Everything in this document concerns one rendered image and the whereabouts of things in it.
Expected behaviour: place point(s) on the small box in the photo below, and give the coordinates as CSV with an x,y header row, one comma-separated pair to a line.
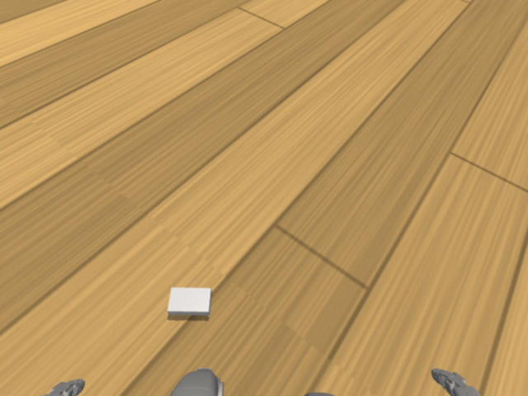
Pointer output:
x,y
189,301

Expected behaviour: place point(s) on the left robot hand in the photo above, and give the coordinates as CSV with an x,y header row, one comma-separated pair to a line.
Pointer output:
x,y
71,388

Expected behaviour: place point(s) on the right robot hand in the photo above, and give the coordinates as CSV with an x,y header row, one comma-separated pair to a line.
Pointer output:
x,y
454,384

